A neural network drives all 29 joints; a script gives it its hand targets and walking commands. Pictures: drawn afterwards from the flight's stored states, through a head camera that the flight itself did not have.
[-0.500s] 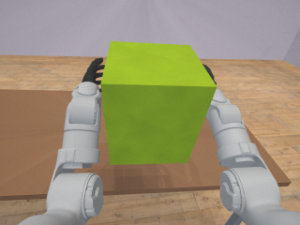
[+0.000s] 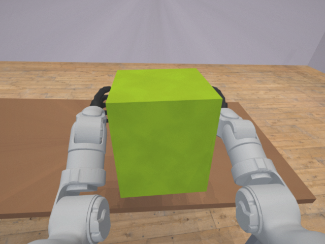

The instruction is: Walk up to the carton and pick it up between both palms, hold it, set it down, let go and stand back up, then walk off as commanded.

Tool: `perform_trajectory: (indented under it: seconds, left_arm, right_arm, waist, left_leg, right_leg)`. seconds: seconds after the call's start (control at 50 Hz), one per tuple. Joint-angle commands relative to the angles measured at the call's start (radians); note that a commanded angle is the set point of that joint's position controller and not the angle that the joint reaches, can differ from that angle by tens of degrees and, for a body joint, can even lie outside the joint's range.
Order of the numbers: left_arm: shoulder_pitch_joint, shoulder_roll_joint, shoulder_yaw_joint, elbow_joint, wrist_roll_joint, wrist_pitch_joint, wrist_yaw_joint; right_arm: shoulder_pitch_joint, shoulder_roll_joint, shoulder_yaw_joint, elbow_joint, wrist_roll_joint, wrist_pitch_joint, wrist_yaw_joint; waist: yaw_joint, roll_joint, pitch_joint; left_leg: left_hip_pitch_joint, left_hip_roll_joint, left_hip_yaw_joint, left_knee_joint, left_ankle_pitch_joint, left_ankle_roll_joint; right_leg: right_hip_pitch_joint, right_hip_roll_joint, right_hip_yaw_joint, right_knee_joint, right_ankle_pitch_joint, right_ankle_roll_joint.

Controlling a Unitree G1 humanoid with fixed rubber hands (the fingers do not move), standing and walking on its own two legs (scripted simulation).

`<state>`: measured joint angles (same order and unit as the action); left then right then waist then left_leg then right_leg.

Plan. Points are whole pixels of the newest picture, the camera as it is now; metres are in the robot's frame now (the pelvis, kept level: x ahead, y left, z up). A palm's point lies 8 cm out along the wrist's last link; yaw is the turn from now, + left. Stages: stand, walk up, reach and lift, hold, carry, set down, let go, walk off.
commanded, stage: hold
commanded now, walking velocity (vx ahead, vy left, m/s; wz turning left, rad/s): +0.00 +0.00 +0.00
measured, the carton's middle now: (160, 129) +0.36 +0.00 +0.17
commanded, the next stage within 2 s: none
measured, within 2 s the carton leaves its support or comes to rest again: neither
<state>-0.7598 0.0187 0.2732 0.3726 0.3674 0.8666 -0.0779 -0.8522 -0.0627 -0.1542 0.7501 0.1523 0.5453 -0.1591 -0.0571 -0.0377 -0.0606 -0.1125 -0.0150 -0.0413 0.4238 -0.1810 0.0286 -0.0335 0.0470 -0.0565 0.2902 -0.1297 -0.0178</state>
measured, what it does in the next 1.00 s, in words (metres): stands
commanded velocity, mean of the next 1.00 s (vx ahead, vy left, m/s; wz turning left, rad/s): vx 0.00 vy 0.00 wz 0.00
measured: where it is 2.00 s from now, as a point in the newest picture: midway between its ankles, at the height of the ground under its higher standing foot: outside the picture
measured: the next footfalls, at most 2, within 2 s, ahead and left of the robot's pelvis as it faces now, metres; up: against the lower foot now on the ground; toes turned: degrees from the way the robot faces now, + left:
none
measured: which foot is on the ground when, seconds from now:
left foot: down 0.00-1.00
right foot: down 0.00-1.00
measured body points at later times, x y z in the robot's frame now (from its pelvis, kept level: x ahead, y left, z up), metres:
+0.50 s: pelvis +0.01 +0.00 +0.00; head -0.06 +0.03 +0.44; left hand +0.37 +0.16 +0.26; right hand +0.38 -0.14 +0.26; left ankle +0.04 +0.09 -0.74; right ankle +0.03 -0.10 -0.74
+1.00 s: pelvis +0.01 +0.00 +0.00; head -0.08 +0.03 +0.44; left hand +0.37 +0.16 +0.30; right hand +0.38 -0.14 +0.29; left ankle +0.04 +0.09 -0.74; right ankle +0.03 -0.10 -0.74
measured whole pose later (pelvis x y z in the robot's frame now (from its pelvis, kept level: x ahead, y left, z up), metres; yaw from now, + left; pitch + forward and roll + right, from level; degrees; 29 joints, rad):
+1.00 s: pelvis +0.01 +0.00 +0.00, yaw +0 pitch -8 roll -2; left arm -0.83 0.02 0.29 0.16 0.32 0.81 -0.01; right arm -0.88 -0.08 -0.14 0.55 0.18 0.45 -0.17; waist -0.06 -0.04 -0.07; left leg -0.10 -0.01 -0.04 0.42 -0.19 0.02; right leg -0.03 0.05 -0.06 0.30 -0.15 -0.02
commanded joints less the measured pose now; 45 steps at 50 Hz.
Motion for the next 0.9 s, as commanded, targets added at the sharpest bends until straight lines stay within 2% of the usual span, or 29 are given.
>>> perform_trajectory:
  seconds: [0.0,0.02,0.04,0.06,0.12,0.14,0.16,0.18,0.2,0.24,0.28,0.32,0.34,0.36,0.38,0.42,0.44,0.46,0.48,0.5,0.54,0.58,0.62,0.66,0.72,0.76,0.8,0.84,0.88]
  left_arm:
    - [-1.091,-0.775,-0.711,-0.667,-0.553,-0.283,0.055]
    - [-1.004,-0.788,-0.729,-0.674,-0.534,-0.273,0.079]
    - [-0.894,-0.748,-0.672,-0.589,-0.482,-0.252,0.081]
    - [-0.756,-0.688,-0.576,-0.445,-0.394,-0.209,0.062]
    - [-0.427,-0.445,-0.190,0.007,-0.053,-0.034,-0.086]
    - [-0.425,-0.437,-0.153,0.056,-0.008,-0.005,-0.143]
    - [-0.396,-0.439,-0.157,0.014,-0.003,0.014,-0.188]
    - [-0.451,-0.427,-0.148,-0.019,-0.012,0.017,-0.217]
    - [-0.490,-0.438,-0.157,-0.008,-0.025,0.011,-0.237]
    - [-0.606,-0.504,-0.226,-0.086,-0.133,-0.029,-0.227]
    - [-0.794,-0.547,-0.303,-0.204,-0.249,-0.110,-0.167]
    - [-1.096,-0.667,-0.501,-0.451,-0.407,-0.211,-0.078]
    - [-1.115,-0.709,-0.578,-0.543,-0.469,-0.241,-0.031]
    - [-1.147,-0.742,-0.669,-0.688,-0.524,-0.270,0.011]
    - [-1.102,-0.749,-0.695,-0.684,-0.536,-0.282,0.038]
    - [-0.888,-0.736,-0.678,-0.634,-0.498,-0.252,0.061]
    - [-0.760,-0.674,-0.589,-0.471,-0.412,-0.208,0.047]
    - [-0.638,-0.592,-0.461,-0.329,-0.309,-0.155,0.012]
    - [-0.522,-0.492,-0.290,-0.121,-0.164,-0.090,-0.038]
    - [-0.456,-0.442,-0.202,-0.024,-0.077,-0.044,-0.091]
    - [-0.424,-0.407,-0.146,0.015,0.001,0.013,-0.190]
    - [-0.487,-0.431,-0.157,-0.027,-0.019,0.019,-0.240]
    - [-0.608,-0.500,-0.229,-0.087,-0.121,-0.028,-0.235]
    - [-0.802,-0.531,-0.300,-0.227,-0.235,-0.102,-0.179]
    - [-1.156,-0.720,-0.603,-0.562,-0.478,-0.239,-0.040]
    - [-1.108,-0.774,-0.699,-0.660,-0.544,-0.276,0.032]
    - [-0.895,-0.751,-0.692,-0.631,-0.495,-0.249,0.059]
    - [-0.667,-0.624,-0.505,-0.374,-0.323,-0.162,0.017]
    - [-0.450,-0.457,-0.233,-0.041,-0.091,-0.047,-0.076]
  right_arm:
    - [-1.049,0.793,0.551,-0.799,0.275,-0.227,0.122]
    - [-0.983,0.773,0.561,-0.783,0.274,-0.222,0.122]
    - [-0.870,0.751,0.565,-0.706,0.253,-0.197,0.112]
    - [-0.749,0.666,0.514,-0.551,0.219,-0.160,0.102]
    - [-0.502,0.417,0.323,-0.098,0.068,-0.033,0.091]
    - [-0.486,0.417,0.316,-0.068,0.049,-0.002,0.097]
    - [-0.510,0.430,0.343,-0.139,0.058,0.013,0.093]
    - [-0.567,0.447,0.361,-0.176,0.085,0.026,0.092]
    - [-0.594,0.459,0.356,-0.167,0.096,0.033,0.091]
    - [-0.700,0.495,0.349,-0.290,0.144,-0.010,0.087]
    - [-0.867,0.544,0.307,-0.385,0.162,-0.083,0.090]
    - [-1.034,0.693,0.398,-0.557,0.213,-0.155,0.108]
    - [-1.071,0.756,0.457,-0.666,0.235,-0.183,0.109]
    - [-1.033,0.774,0.514,-0.729,0.264,-0.199,0.111]
    - [-1.022,0.802,0.555,-0.795,0.269,-0.204,0.109]
    - [-0.858,0.754,0.578,-0.749,0.270,-0.183,0.092]
    - [-0.767,0.692,0.545,-0.610,0.224,-0.150,0.083]
    - [-0.658,0.612,0.486,-0.449,0.184,-0.110,0.071]
    - [-0.577,0.498,0.382,-0.257,0.110,-0.069,0.071]
    - [-0.519,0.426,0.331,-0.127,0.071,-0.029,0.074]
    - [-0.505,0.413,0.335,-0.118,0.061,0.024,0.081]
    - [-0.596,0.442,0.366,-0.186,0.105,0.036,0.083]
    - [-0.663,0.493,0.343,-0.275,0.147,0.002,0.082]
    - [-0.836,0.548,0.311,-0.381,0.154,-0.068,0.088]
    - [-1.095,0.738,0.440,-0.686,0.230,-0.187,0.105]
    - [-1.052,0.798,0.526,-0.794,0.264,-0.211,0.108]
    - [-0.871,0.744,0.565,-0.748,0.261,-0.189,0.095]
    - [-0.691,0.600,0.476,-0.500,0.186,-0.125,0.081]
    - [-0.516,0.427,0.324,-0.136,0.084,-0.038,0.079]
  waist:
    - [0.015,0.147,-0.851]
    - [0.009,0.174,-0.823]
    - [0.024,0.154,-0.717]
    - [0.013,0.140,-0.558]
    - [-0.007,0.066,0.051]
    - [-0.018,0.031,0.094]
    - [-0.017,0.002,0.045]
    - [0.007,0.004,0.030]
    - [-0.008,0.003,0.019]
    - [-0.017,0.018,-0.139]
    - [-0.024,0.054,-0.312]
    - [-0.004,0.099,-0.614]
    - [0.009,0.098,-0.727]
    - [-0.011,0.138,-0.847]
    - [0.008,0.132,-0.849]
    - [0.001,0.133,-0.747]
    - [0.005,0.128,-0.580]
    - [-0.011,0.103,-0.380]
    - [-0.009,0.082,-0.112]
    - [-0.017,0.057,0.015]
    - [-0.014,0.023,0.096]
    - [-0.007,0.001,0.024]
    - [-0.033,0.038,-0.115]
    - [-0.022,0.039,-0.305]
    - [-0.014,0.122,-0.758]
    - [-0.013,0.151,-0.850]
    - [-0.019,0.162,-0.745]
    - [-0.014,0.114,-0.441]
    - [-0.031,0.085,-0.005]
  left_leg:
    - [0.223,0.003,-0.031,0.016,0.487,-0.081]
    - [0.271,0.011,-0.046,0.029,0.553,-0.101]
    - [0.243,0.008,-0.029,0.012,0.510,-0.095]
    - [0.200,0.002,-0.018,-0.026,0.406,-0.087]
    - [-0.047,0.006,0.054,-0.227,-0.090,-0.034]
    - [-0.065,0.011,0.070,-0.256,-0.134,-0.007]
    - [-0.041,0.014,0.074,-0.257,-0.093,0.004]
    - [-0.057,0.013,0.072,-0.254,-0.075,0.011]
    - [-0.070,0.016,0.060,-0.253,-0.096,0.006]
    - [-0.051,0.007,0.046,-0.223,-0.037,-0.016]
    - [-0.036,0.004,0.020,-0.181,0.035,-0.046]
    - [0.031,0.001,0.002,-0.104,0.188,-0.054]
    - [0.091,0.000,-0.009,-0.062,0.311,-0.056]
    - [0.183,0.001,-0.027,-0.012,0.435,-0.081]
    - [0.193,-0.007,-0.020,0.006,0.486,-0.075]
    - [0.222,-0.007,-0.026,0.018,0.525,-0.085]
    - [0.192,-0.008,-0.011,-0.018,0.444,-0.085]
    - [0.128,-0.008,0.000,-0.069,0.315,-0.069]
    - [0.024,-0.005,0.029,-0.152,0.073,-0.051]
    - [-0.032,0.004,0.047,-0.210,-0.066,-0.030]
    - [-0.061,0.016,0.069,-0.263,-0.111,0.003]
    - [-0.057,0.019,0.058,-0.253,-0.073,0.004]
    - [-0.064,0.008,0.047,-0.223,-0.049,-0.024]
    - [-0.043,0.007,0.024,-0.183,0.013,-0.039]
    - [0.104,0.006,-0.010,-0.061,0.285,-0.071]
    - [0.222,0.005,-0.033,0.010,0.486,-0.086]
    - [0.256,0.002,-0.042,0.029,0.578,-0.104]
    - [0.158,0.005,-0.007,-0.064,0.321,-0.087]
    - [-0.019,0.007,0.042,-0.205,-0.042,-0.046]
  right_leg:
    - [0.031,0.037,0.020,0.056,0.277,0.041]
    - [-0.005,0.047,0.020,0.055,0.305,0.040]
    - [0.002,0.046,0.017,0.034,0.301,0.037]
    - [0.019,0.030,0.019,0.005,0.252,0.038]
    - [0.089,-0.011,0.031,-0.076,-0.133,0.025]
    - [0.104,-0.022,0.039,-0.089,-0.195,0.029]
    - [0.164,-0.024,0.052,-0.085,-0.156,0.037]
    - [0.180,-0.022,0.070,-0.075,-0.154,0.040]
    - [0.184,-0.025,0.078,-0.076,-0.168,0.042]
    - [0.181,-0.016,0.074,-0.068,-0.086,0.039]
    - [0.161,-0.014,0.053,-0.027,-0.010,0.029]
    - [0.130,-0.005,0.043,0.027,0.097,0.031]
    - [0.128,0.006,0.035,0.045,0.186,0.042]
    - [0.107,0.022,0.027,0.057,0.263,0.046]
    - [0.075,0.028,0.024,0.061,0.316,0.051]
    - [0.047,0.041,0.018,0.051,0.368,0.053]
    - [0.055,0.030,0.020,0.015,0.316,0.048]
    - [0.066,0.015,0.027,-0.016,0.237,0.047]
    - [0.062,-0.001,0.028,-0.051,0.033,0.039]
    - [0.076,-0.010,0.031,-0.073,-0.112,0.029]
    - [0.141,-0.021,0.048,-0.078,-0.188,0.031]
    - [0.191,-0.016,0.066,-0.068,-0.137,0.037]
    - [0.179,-0.019,0.064,-0.061,-0.096,0.035]
    - [0.159,-0.018,0.049,-0.025,-0.033,0.025]
    - [0.113,0.008,0.026,0.044,0.147,0.036]
    - [0.052,0.027,0.020,0.052,0.282,0.041]
    - [0.028,0.037,0.016,0.042,0.365,0.049]
    - [0.059,0.021,0.022,-0.012,0.205,0.039]
    - [0.082,-0.010,0.030,-0.068,-0.088,0.023]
